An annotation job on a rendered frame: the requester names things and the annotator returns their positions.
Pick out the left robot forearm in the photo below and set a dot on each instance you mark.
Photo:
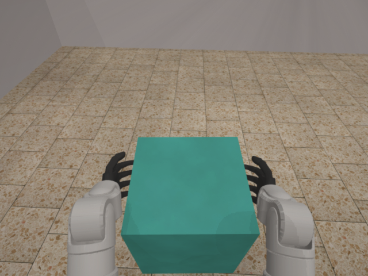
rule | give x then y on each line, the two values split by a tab
92	231

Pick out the robot left hand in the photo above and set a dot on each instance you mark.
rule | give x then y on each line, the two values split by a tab
112	171

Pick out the carton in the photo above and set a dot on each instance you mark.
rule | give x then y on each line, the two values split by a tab
189	208

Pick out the robot right hand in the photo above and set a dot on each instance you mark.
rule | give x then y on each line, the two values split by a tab
264	173

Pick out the right robot forearm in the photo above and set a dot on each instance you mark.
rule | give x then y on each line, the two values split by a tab
290	233

